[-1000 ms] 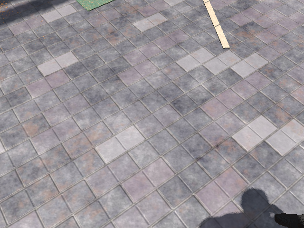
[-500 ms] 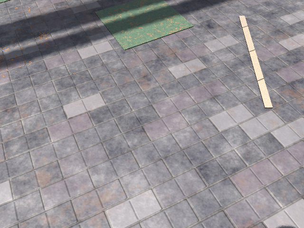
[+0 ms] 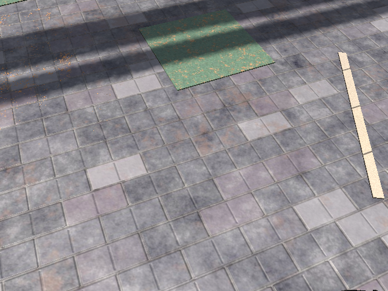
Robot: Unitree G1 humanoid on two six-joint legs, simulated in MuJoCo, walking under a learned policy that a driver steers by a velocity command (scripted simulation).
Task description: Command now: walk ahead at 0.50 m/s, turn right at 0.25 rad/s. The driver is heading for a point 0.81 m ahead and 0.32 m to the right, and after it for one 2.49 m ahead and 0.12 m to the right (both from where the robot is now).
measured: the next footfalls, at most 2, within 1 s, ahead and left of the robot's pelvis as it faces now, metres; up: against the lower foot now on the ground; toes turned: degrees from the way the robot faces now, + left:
right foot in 0.44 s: +0.38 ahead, -0.16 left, +0.00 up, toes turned -16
left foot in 0.86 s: +0.66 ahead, -0.07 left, +0.00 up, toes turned -35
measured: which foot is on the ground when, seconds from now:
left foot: down 0.00-0.42, up 0.44-0.84, down 0.86-1.00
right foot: up 0.00-0.42, down 0.44-0.88, up 0.90-1.00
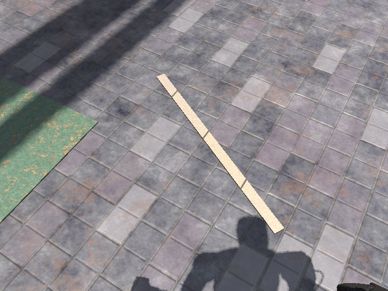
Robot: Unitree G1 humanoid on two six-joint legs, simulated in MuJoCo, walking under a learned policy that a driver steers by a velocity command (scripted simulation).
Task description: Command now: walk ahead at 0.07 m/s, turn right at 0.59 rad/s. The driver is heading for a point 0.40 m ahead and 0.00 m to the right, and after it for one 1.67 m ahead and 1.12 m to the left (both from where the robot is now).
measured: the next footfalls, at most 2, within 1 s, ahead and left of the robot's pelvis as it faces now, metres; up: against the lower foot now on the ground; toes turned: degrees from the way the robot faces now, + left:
right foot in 0.30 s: +0.05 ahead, -0.14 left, +0.00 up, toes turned -12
left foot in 0.66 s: +0.09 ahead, +0.09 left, +0.00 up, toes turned -11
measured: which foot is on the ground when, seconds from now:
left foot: down 0.00-0.30, up 0.32-0.64, down 0.66-0.88, up 0.90-1.00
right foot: up 0.00-0.28, down 0.30-1.00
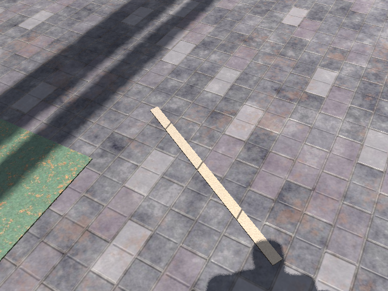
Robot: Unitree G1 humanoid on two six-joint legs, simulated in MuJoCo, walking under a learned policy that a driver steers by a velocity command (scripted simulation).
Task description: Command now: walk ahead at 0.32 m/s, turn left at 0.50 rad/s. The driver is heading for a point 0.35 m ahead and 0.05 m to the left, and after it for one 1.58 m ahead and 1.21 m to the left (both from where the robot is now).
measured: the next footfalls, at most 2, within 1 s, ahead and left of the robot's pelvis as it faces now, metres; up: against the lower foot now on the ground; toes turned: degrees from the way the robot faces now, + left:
left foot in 0.32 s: +0.26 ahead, +0.20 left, +0.00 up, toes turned +15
right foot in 0.84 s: +0.46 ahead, +0.07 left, +0.00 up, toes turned +36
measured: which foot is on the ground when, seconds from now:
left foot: up 0.00-0.30, down 0.32-0.84, up 0.86-1.00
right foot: down 0.00-0.32, up 0.34-0.82, down 0.84-1.00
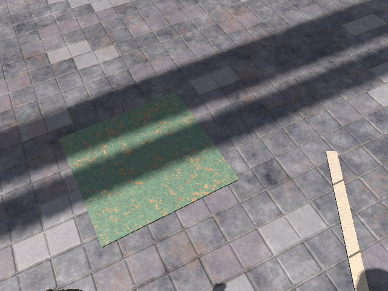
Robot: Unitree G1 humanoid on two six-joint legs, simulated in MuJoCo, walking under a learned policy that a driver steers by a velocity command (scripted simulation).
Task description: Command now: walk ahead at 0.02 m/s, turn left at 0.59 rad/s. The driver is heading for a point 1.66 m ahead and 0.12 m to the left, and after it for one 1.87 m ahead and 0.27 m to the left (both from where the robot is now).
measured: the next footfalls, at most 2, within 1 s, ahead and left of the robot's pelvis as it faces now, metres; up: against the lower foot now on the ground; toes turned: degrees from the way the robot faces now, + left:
left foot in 0.24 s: +0.03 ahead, +0.15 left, +0.00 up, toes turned +10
right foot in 0.72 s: +0.09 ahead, -0.07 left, +0.00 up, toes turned +21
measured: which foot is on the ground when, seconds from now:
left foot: up 0.00-0.22, down 0.24-1.00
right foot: down 0.00-0.24, up 0.26-0.70, down 0.72-1.00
